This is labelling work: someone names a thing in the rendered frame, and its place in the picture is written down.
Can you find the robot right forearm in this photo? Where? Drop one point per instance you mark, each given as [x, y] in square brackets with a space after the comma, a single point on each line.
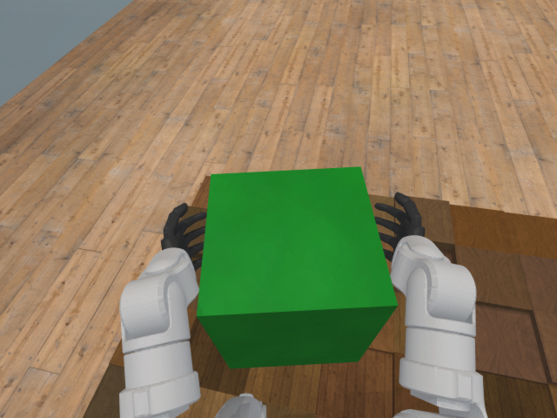
[439, 363]

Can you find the carton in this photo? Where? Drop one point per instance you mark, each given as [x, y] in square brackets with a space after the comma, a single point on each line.
[293, 270]

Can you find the left robot hand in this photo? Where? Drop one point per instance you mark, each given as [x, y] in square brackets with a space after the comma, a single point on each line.
[174, 233]

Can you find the left robot thigh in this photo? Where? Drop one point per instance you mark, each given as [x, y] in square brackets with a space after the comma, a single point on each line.
[242, 407]

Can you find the right robot hand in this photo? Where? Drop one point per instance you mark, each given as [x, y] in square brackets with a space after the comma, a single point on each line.
[410, 222]

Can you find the robot left forearm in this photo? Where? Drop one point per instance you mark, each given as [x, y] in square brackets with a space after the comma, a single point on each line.
[159, 378]

